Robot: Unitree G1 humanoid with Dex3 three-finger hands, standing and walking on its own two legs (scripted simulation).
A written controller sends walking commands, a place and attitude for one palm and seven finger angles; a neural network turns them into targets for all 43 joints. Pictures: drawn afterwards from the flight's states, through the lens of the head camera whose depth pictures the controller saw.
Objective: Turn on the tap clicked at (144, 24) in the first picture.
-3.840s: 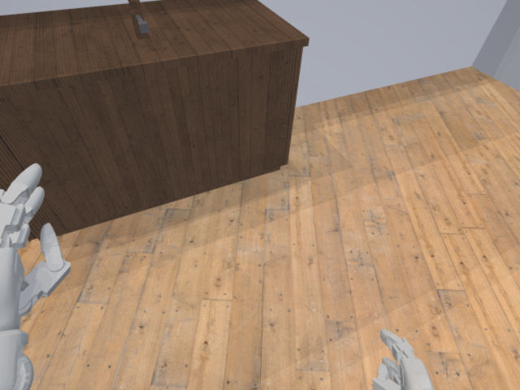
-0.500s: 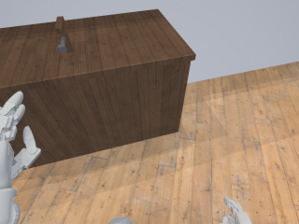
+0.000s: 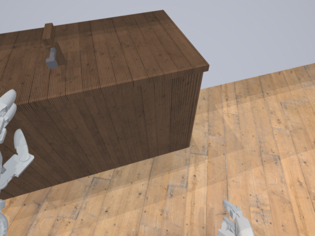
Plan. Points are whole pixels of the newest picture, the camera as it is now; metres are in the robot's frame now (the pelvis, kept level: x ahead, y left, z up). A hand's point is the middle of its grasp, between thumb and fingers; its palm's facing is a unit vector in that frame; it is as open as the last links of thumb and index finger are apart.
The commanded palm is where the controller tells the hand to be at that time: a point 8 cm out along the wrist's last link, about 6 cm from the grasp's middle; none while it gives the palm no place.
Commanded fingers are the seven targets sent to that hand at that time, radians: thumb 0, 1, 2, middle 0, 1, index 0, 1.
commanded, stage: take the last steps up to it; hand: left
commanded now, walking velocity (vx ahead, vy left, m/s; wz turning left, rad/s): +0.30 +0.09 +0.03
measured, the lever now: (51, 63) +0.64 +0.43 +0.09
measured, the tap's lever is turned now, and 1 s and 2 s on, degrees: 0 0 0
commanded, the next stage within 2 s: come to a stop and stand still in 0.88 s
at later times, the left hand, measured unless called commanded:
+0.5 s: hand (37, 103) +0.34 +0.28 +0.19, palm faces +0.41 -0.83 -0.39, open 7.4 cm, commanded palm +0.27 +0.32 +0.19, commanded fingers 0.00 0.90 0.90 -0.20 -0.30 -0.20 -0.30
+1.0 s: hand (49, 85) +0.40 +0.28 +0.19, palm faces +0.41 -0.82 -0.39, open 7.4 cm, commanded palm +0.35 +0.32 +0.19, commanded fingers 0.00 0.90 0.90 -0.20 -0.30 -0.20 -0.30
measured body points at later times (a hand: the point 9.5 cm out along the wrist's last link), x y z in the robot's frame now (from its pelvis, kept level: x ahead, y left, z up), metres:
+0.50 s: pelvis +0.11 +0.04 +0.01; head +0.13 +0.05 +0.46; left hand +0.31 +0.32 +0.21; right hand +0.28 -0.19 -0.07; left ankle +0.13 +0.15 -0.72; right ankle +0.09 -0.08 -0.67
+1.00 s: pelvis +0.18 +0.04 +0.00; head +0.20 +0.06 +0.45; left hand +0.37 +0.32 +0.21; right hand +0.34 -0.22 -0.07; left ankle +0.23 +0.16 -0.73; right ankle +0.18 -0.07 -0.72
